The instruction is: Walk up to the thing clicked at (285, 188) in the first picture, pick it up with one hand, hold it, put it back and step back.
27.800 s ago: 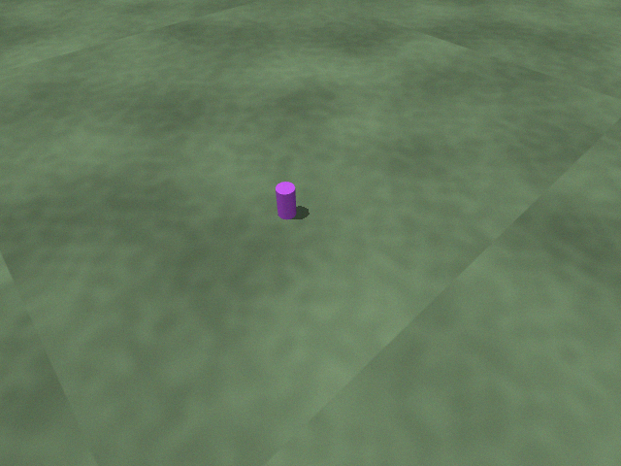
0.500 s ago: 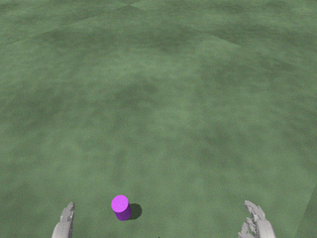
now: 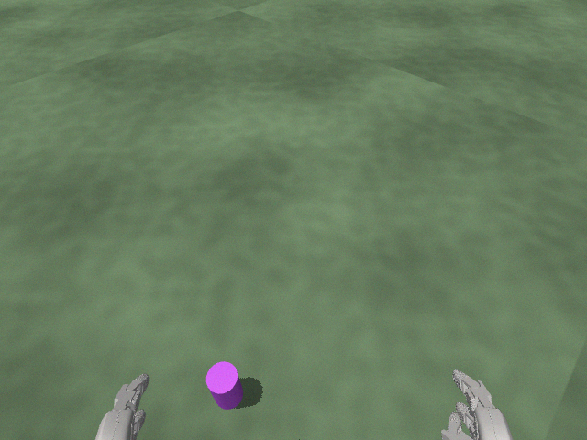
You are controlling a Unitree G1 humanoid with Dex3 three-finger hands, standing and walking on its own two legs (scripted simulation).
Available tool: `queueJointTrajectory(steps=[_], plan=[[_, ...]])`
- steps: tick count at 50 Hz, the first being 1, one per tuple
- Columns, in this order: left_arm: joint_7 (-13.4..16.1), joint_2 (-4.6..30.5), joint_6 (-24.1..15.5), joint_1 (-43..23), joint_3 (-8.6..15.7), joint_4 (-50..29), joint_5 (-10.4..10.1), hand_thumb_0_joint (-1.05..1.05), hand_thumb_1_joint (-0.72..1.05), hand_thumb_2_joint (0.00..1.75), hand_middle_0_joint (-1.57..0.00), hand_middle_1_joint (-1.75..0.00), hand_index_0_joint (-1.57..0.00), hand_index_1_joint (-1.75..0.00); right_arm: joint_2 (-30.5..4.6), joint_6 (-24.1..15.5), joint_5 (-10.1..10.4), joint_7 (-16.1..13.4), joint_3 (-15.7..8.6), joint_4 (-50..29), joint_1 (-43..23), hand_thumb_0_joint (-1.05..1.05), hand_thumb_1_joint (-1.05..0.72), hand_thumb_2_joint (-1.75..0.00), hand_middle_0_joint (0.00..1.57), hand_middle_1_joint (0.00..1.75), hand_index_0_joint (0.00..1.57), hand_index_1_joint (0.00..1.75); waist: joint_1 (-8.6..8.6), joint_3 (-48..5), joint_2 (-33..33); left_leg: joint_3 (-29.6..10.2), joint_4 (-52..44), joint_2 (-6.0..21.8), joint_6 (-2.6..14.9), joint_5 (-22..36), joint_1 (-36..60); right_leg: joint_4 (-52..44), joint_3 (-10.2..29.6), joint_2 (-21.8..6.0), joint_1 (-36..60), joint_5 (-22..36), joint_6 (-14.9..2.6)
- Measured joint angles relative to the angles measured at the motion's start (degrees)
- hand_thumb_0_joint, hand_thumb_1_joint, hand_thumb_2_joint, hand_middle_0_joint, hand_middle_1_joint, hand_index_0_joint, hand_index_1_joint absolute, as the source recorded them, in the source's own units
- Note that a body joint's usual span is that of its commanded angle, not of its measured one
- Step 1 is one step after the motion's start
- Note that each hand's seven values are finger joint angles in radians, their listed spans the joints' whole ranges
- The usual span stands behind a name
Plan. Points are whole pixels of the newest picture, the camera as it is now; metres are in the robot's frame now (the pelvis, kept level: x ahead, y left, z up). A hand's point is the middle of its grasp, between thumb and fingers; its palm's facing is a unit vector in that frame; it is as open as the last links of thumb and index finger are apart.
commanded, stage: stand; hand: left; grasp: from the side
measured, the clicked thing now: (225, 386) +0.42 +0.21 -0.65
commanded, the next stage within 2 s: none
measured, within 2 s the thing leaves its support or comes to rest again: neither
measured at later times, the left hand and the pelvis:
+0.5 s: hand out of the picture +0.08 +0.25 -0.11, palm faces -0.02 -0.93 -0.35, open 7.5 cm; pelvis +0.00 +0.01 +0.03, yaw +0 degrees
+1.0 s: hand out of the picture +0.02 +0.25 -0.10, palm faces -0.02 -0.93 -0.36, open 7.4 cm; pelvis -0.02 +0.00 +0.05, yaw +0 degrees
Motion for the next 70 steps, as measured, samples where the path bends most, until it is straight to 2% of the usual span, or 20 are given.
queueJointTrajectory(steps=[6, 8, 10, 14, 19, 28, 38, 49, 70], plan=[[0.07, 0.05, 0.00, 0.05, -0.10, -0.10, 0.01, 0.00, 0.19, 0.68, -0.19, -0.27, -0.19, -0.27, -0.05, -0.08, 0.02, -0.05, 0.01, -0.02, 0.05, 0.01, -0.90, -0.90, 0.21, 0.30, 0.21, 0.30, -0.01, -0.03, -0.05, 0.05, 0.01, -0.03, 0.01, 0.09, 0.01, 0.02, 0.06, -0.02, -0.02, 0.10, -0.01], [-1.68, 1.23, -4.74, -3.26, -0.44, 6.63, 2.44, 0.00, 0.33, 0.75, -0.20, -0.28, -0.20, -0.28, -0.60, 0.86, -3.08, 1.83, -0.35, 3.19, -1.86, 0.01, -0.90, -0.90, 0.21, 0.30, 0.20, 0.30, 0.61, 2.45, -0.73, 0.54, -1.03, -0.39, 0.21, 0.58, 2.48, -0.27, 0.49, -0.37, 2.01, 0.25, -0.20], [-3.92, 3.14, -8.59, -7.39, -0.68, 15.74, 3.74, 0.00, 0.47, 0.79, -0.20, -0.29, -0.20, -0.28, -1.97, 3.39, -4.65, 4.75, -0.23, 7.74, -4.09, 0.01, -0.90, -0.90, 0.21, 0.30, 0.20, 0.30, 1.20, 4.08, -1.57, 1.00, -2.52, -0.94, 0.48, 1.35, 4.68, -0.81, 0.88, -0.91, 3.74, 0.51, -0.36], [-6.34, 5.74, -12.28, -11.48, 0.08, 29.01, 3.56, 0.00, 0.68, 0.85, -0.21, -0.30, -0.21, -0.29, -3.96, 6.08, -4.05, 8.52, -1.73, 13.73, -5.45, 0.01, -0.90, -0.89, 0.21, 0.30, 0.21, 0.30, 1.65, 5.90, -2.59, 1.62, -5.64, -1.76, 0.72, 2.73, 8.30, -2.76, 1.40, -1.69, 6.76, 1.28, -0.07], [-6.71, 7.38, -14.15, -12.06, 1.22, 40.12, 3.00, 0.01, 0.82, 0.88, -0.21, -0.30, -0.21, -0.30, -5.68, 6.86, -3.63, 9.80, -3.46, 18.55, -4.43, 0.01, -0.90, -0.90, 0.21, 0.30, 0.21, 0.30, 1.41, 6.93, -2.81, 2.04, -10.42, -2.09, 0.99, 4.64, 12.73, -7.48, 1.64, -1.95, 11.09, 3.28, 0.47], [-6.37, 7.59, -14.90, -13.05, 1.19, 52.63, 2.07, 0.01, 0.89, 0.90, -0.21, -0.30, -0.21, -0.30, -6.24, 7.71, -2.75, 9.78, -3.31, 26.38, -4.16, 0.01, -0.91, -0.90, 0.20, 0.30, 0.20, 0.30, 1.65, 8.55, -2.28, 2.52, -20.31, -2.61, 1.39, 9.32, 20.47, -17.70, 1.76, -2.26, 18.90, 8.26, 1.13], [-6.71, 7.01, -14.97, -15.38, 0.28, 60.20, 1.83, 0.01, 0.90, 0.90, -0.21, -0.30, -0.21, -0.30, -5.28, 7.87, -2.05, 10.04, -2.45, 31.78, -6.44, 0.01, -0.91, -0.90, 0.21, 0.30, 0.20, 0.30, 1.80, 8.87, -1.74, 2.94, -29.15, -3.20, 1.48, 14.50, 26.19, -25.47, 1.96, -2.66, 24.03, 12.95, 1.33], [-7.13, 7.16, -15.54, -15.90, 0.28, 63.80, 1.99, 0.01, 0.90, 0.90, -0.21, -0.30, -0.21, -0.30, -6.40, 8.15, -1.85, 10.53, -2.90, 34.34, -7.21, 0.01, -0.91, -0.90, 0.21, 0.30, 0.20, 0.30, 1.64, 8.55, -0.89, 2.67, -32.70, -2.76, 0.87, 17.21, 26.87, -28.15, 1.66, -2.14, 24.34, 15.10, 0.80], [-7.45, 6.83, -15.72, -18.53, 0.32, 65.13, 1.29, 0.01, 0.90, 0.90, -0.21, -0.30, -0.21, -0.30, -7.25, 8.00, -1.46, 10.53, -2.20, 36.11, -7.10, 0.01, -0.91, -0.90, 0.20, 0.30, 0.20, 0.30, 0.95, 9.58, -1.09, 2.94, -33.86, -1.40, -0.05, 16.56, 27.16, -29.67, 1.87, -0.75, 24.51, 14.86, -0.05]])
